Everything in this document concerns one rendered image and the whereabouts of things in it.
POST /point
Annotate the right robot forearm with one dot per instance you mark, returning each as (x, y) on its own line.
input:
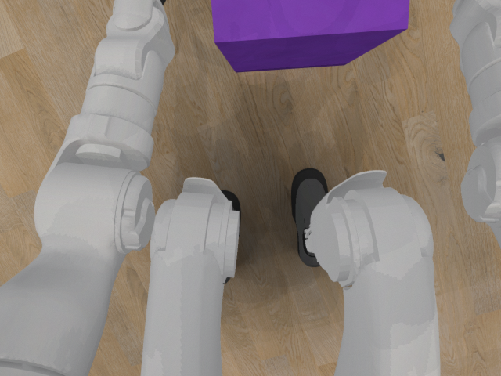
(476, 27)

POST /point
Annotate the robot thigh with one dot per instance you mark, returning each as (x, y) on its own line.
(183, 315)
(369, 240)

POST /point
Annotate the robot right upper arm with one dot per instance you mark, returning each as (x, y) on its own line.
(481, 186)

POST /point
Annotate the robot left upper arm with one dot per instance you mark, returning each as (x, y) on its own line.
(53, 312)

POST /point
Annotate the robot right thigh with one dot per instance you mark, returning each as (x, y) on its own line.
(369, 240)

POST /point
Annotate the robot left thigh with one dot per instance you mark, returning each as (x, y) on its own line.
(183, 315)

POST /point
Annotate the left robot forearm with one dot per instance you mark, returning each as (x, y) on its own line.
(123, 93)

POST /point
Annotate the carton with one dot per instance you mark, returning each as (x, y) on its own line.
(257, 35)

